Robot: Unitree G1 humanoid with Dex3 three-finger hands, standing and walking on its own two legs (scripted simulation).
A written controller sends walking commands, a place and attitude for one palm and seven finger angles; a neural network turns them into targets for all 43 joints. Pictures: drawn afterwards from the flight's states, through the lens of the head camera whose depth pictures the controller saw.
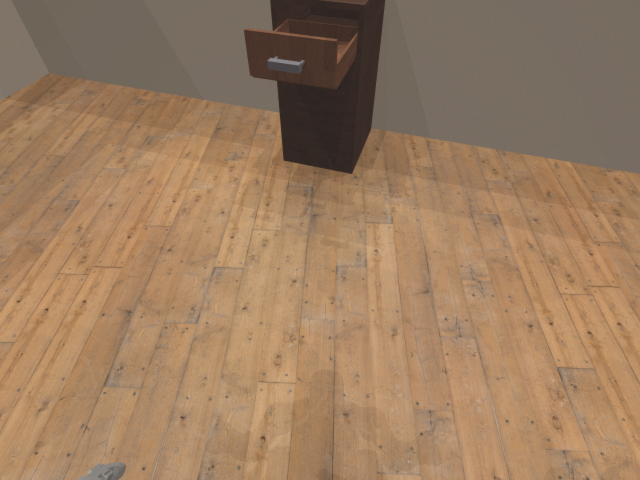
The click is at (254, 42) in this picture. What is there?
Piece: drawer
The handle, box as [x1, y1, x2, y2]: [267, 56, 304, 73]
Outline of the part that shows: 267,61 268,68 297,73 301,70 301,66 304,62 304,60 301,60 300,62 278,59 277,56 270,58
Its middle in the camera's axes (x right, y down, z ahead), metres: -0.12 -0.61 +1.34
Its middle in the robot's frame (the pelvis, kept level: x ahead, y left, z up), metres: +1.40 +0.18 -0.09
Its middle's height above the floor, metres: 0.68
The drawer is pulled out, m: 0.30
